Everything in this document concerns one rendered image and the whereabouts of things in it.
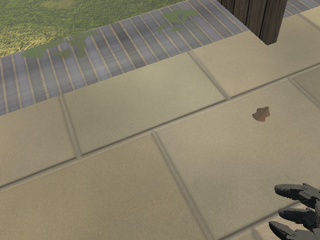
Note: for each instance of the right robot hand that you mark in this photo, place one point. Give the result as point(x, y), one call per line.
point(310, 197)

